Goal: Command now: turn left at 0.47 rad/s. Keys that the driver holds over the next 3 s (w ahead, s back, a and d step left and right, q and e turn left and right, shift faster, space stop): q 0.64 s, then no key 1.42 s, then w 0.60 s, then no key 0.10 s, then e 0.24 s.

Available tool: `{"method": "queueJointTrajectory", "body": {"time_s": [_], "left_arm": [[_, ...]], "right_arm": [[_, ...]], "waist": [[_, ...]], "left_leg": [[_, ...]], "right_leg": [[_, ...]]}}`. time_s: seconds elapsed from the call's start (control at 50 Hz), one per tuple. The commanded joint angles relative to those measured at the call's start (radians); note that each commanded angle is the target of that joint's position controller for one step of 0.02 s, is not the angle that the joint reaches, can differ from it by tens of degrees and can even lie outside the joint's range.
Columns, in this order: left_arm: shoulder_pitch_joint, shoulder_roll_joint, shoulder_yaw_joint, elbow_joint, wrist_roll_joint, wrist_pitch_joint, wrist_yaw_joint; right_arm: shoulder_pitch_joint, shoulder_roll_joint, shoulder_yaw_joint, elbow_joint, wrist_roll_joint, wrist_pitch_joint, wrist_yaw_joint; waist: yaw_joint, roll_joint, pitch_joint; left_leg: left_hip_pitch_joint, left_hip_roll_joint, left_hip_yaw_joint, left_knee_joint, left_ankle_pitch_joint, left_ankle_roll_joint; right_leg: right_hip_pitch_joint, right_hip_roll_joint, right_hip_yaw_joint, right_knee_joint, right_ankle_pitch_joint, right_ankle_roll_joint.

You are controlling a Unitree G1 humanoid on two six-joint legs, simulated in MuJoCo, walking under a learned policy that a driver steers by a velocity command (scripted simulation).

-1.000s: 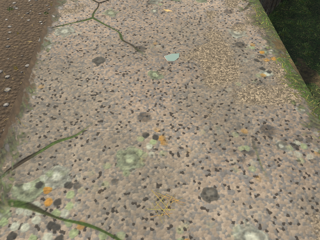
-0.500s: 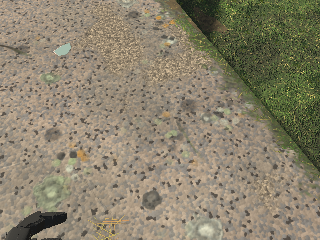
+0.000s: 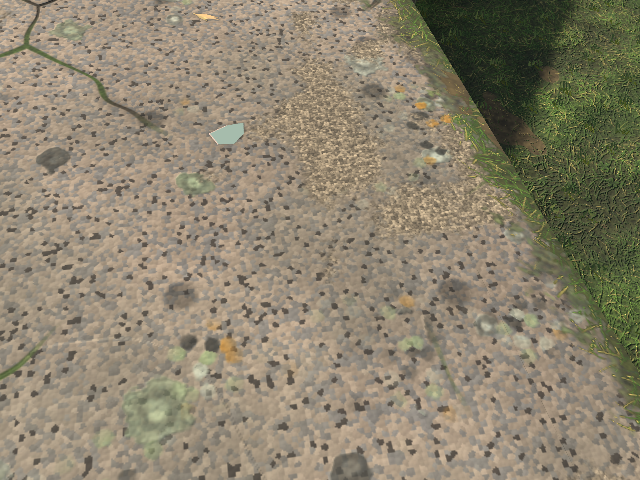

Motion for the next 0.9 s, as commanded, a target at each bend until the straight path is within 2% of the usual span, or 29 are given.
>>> {"method": "queueJointTrajectory", "body": {"time_s": [0.02,0.08,0.12,0.22,0.26,0.28,0.3,0.32,0.34,0.36,0.38,0.4,0.42,0.46,0.5,0.58,0.62,0.66,0.7,0.72,0.74,0.76,0.78,0.8,0.82,0.84,0.86,0.9], "left_arm": [[-0.030,0.070,0.023,-0.068,-0.001,-0.011,0.009],[-0.040,0.047,0.015,-0.071,-0.013,-0.019,0.005],[-0.058,0.042,0.010,-0.074,-0.014,-0.023,0.000],[-0.034,0.070,0.016,-0.066,-0.021,-0.035,-0.020],[0.000,0.078,0.020,-0.058,-0.022,-0.045,-0.029],[0.035,0.079,0.024,-0.047,-0.021,-0.051,-0.033],[0.068,0.096,0.033,-0.034,-0.016,-0.054,-0.034],[0.096,0.158,0.047,-0.038,0.001,-0.051,-0.028],[0.072,0.232,0.059,-0.041,0.025,-0.041,-0.026],[0.054,0.183,0.047,-0.060,0.038,-0.049,-0.026],[0.002,0.126,0.030,-0.076,0.030,-0.052,-0.020],[-0.042,0.101,0.023,-0.080,0.016,-0.051,-0.016],[-0.052,0.088,0.018,-0.083,0.002,-0.050,-0.011],[-0.020,0.095,0.015,-0.073,0.002,-0.041,0.001],[0.033,0.109,0.020,-0.062,0.008,-0.031,0.011],[0.045,0.163,0.037,-0.060,0.003,-0.019,0.004],[0.033,0.182,0.044,-0.062,-0.003,-0.016,-0.007],[0.042,0.192,0.046,-0.055,-0.017,-0.018,-0.016],[0.023,0.189,0.042,-0.046,-0.039,-0.020,-0.022],[0.056,0.158,0.031,-0.028,-0.042,-0.024,-0.025],[0.102,0.100,0.012,-0.019,-0.010,-0.029,-0.032],[0.083,0.041,-0.015,-0.067,0.032,-0.035,-0.036],[0.007,0.115,0.009,-0.068,0.011,-0.030,-0.024],[0.003,0.136,0.018,-0.063,-0.014,-0.021,-0.020],[0.027,0.130,0.020,-0.044,-0.016,-0.013,-0.015],[0.039,0.136,0.023,-0.028,-0.008,-0.007,-0.009],[0.055,0.133,0.024,-0.019,-0.003,-0.002,-0.007],[0.091,0.108,0.017,-0.003,-0.008,-0.001,-0.010]], "right_arm": [[-0.048,-0.168,-0.046,-0.085,0.023,-0.013,-0.016],[-0.023,-0.175,-0.055,-0.095,0.022,0.004,-0.029],[-0.021,-0.188,-0.062,-0.104,0.024,0.013,-0.035],[-0.058,-0.199,-0.071,-0.133,0.024,0.031,-0.026],[-0.084,-0.195,-0.071,-0.144,0.033,0.037,-0.024],[-0.107,-0.190,-0.070,-0.152,0.040,0.040,-0.027],[-0.110,-0.173,-0.065,-0.158,0.043,0.042,-0.030],[-0.075,-0.127,-0.053,-0.163,0.028,0.041,-0.029],[-0.029,-0.105,-0.049,-0.184,0.029,0.032,-0.025],[-0.023,-0.191,-0.074,-0.173,0.012,0.021,-0.024],[-0.017,-0.233,-0.093,-0.153,0.024,0.023,-0.020],[-0.005,-0.219,-0.095,-0.133,0.025,0.033,-0.022],[-0.004,-0.199,-0.092,-0.128,0.022,0.042,-0.023],[-0.033,-0.150,-0.076,-0.149,0.032,0.048,-0.016],[-0.089,-0.122,-0.063,-0.182,0.039,0.045,-0.011],[-0.120,-0.097,-0.045,-0.217,0.028,0.044,0.007],[-0.106,-0.106,-0.046,-0.220,0.030,0.047,0.015],[-0.093,-0.114,-0.051,-0.224,0.030,0.052,0.021],[-0.034,-0.105,-0.054,-0.206,0.026,0.055,0.024],[0.004,-0.122,-0.062,-0.191,0.022,0.053,0.019],[0.036,-0.188,-0.079,-0.193,0.023,0.050,0.008],[0.010,-0.277,-0.085,-0.228,-0.001,0.042,-0.002],[0.044,-0.204,-0.067,-0.220,-0.023,0.020,0.008],[0.008,-0.181,-0.054,-0.204,-0.024,0.003,0.013],[-0.044,-0.166,-0.052,-0.196,-0.011,-0.006,0.012],[-0.084,-0.148,-0.043,-0.195,0.002,-0.009,0.009],[-0.109,-0.135,-0.034,-0.192,0.004,-0.011,0.005],[-0.127,-0.102,-0.021,-0.185,-0.003,-0.014,0.000]], "waist": [[0.027,0.137,-0.137],[0.015,0.149,-0.162],[0.004,0.163,-0.163],[0.002,0.208,-0.144],[0.019,0.213,-0.141],[0.044,0.207,-0.141],[0.054,0.185,-0.144],[0.037,0.043,-0.170],[-0.014,-0.233,-0.123],[0.009,-0.192,-0.116],[-0.007,-0.121,-0.095],[-0.022,-0.095,-0.071],[-0.012,-0.096,-0.060],[0.012,-0.109,-0.050],[0.051,-0.128,-0.064],[0.075,-0.143,-0.100],[0.069,-0.154,-0.102],[0.064,-0.156,-0.099],[0.019,-0.135,-0.104],[0.005,-0.093,-0.113],[0.017,0.085,-0.155],[0.036,0.356,-0.165],[-0.047,0.226,-0.213],[-0.020,0.192,-0.165],[0.006,0.169,-0.135],[0.018,0.163,-0.113],[0.035,0.165,-0.108],[0.053,0.165,-0.126]], "left_leg": [[0.231,0.225,-0.285,-0.165,0.623,0.183],[0.270,0.197,-0.281,-0.154,0.612,0.183],[0.261,0.190,-0.302,-0.149,0.554,0.183],[0.177,0.174,-0.398,-0.151,0.458,0.186],[0.169,0.156,-0.436,-0.130,0.432,0.168],[0.146,0.130,-0.438,-0.108,0.385,0.142],[0.090,0.094,-0.424,-0.077,0.277,0.103],[-0.035,0.018,-0.340,0.074,0.034,0.049],[-0.255,-0.152,-0.152,0.253,-0.346,-0.014],[-0.284,-0.076,-0.145,0.496,-0.387,-0.061],[-0.279,-0.052,-0.144,0.588,-0.314,-0.073],[-0.282,-0.040,-0.128,0.623,-0.252,-0.089],[-0.307,-0.037,-0.119,0.657,-0.195,-0.104],[-0.315,-0.028,-0.070,0.647,-0.138,-0.126],[-0.341,-0.006,-0.038,0.550,-0.118,-0.140],[-0.230,0.038,0.015,0.347,-0.130,-0.135],[-0.145,0.034,0.053,0.262,-0.123,-0.118],[-0.089,0.023,0.070,0.164,-0.106,-0.094],[0.033,-0.007,0.094,-0.044,0.022,-0.046],[0.151,-0.022,0.080,-0.160,0.137,-0.014],[0.333,0.102,-0.094,-0.188,0.442,0.029],[0.395,0.372,-0.414,-0.171,0.740,0.216],[0.303,0.399,-0.413,-0.188,0.672,0.318],[0.256,0.338,-0.322,-0.198,0.593,0.285],[0.231,0.276,-0.259,-0.205,0.491,0.230],[0.211,0.249,-0.227,-0.209,0.464,0.198],[0.168,0.227,-0.193,-0.212,0.508,0.191],[0.157,0.200,-0.150,-0.218,0.508,0.187]], "right_leg": [[-0.146,-0.021,0.066,0.105,0.041,0.033],[-0.112,-0.004,0.060,-0.036,0.101,0.053],[-0.067,0.000,0.067,-0.139,0.116,0.058],[0.074,0.021,0.072,-0.319,0.117,0.046],[0.134,0.024,0.068,-0.442,0.163,0.030],[0.200,0.024,0.056,-0.561,0.250,0.016],[0.295,-0.014,0.066,-0.648,0.356,-0.004],[0.422,-0.192,0.217,-0.672,0.424,-0.069],[0.445,-0.388,0.464,-0.694,0.634,-0.231],[0.382,-0.473,0.516,-0.703,0.648,-0.330],[0.349,-0.413,0.412,-0.693,0.607,-0.306],[0.335,-0.338,0.310,-0.683,0.550,-0.255],[0.346,-0.305,0.254,-0.680,0.537,-0.234],[0.352,-0.271,0.163,-0.684,0.603,-0.239],[0.430,-0.284,0.135,-0.684,0.632,-0.256],[0.450,-0.323,0.080,-0.675,0.661,-0.264],[0.412,-0.330,0.048,-0.668,0.678,-0.256],[0.404,-0.341,0.043,-0.641,0.670,-0.244],[0.374,-0.326,0.019,-0.566,0.639,-0.202],[0.313,-0.294,-0.015,-0.495,0.569,-0.150],[0.163,-0.221,-0.101,-0.315,0.344,-0.058],[-0.092,-0.089,-0.131,-0.077,-0.161,0.031],[-0.084,-0.093,0.004,0.090,-0.207,0.042],[-0.087,-0.105,0.025,0.145,-0.154,0.035],[-0.088,-0.112,0.034,0.134,-0.087,0.032],[-0.084,-0.117,0.040,0.115,-0.025,0.037],[-0.036,-0.108,0.034,0.121,0.034,0.044],[0.024,-0.098,0.027,0.064,0.104,0.055]]}}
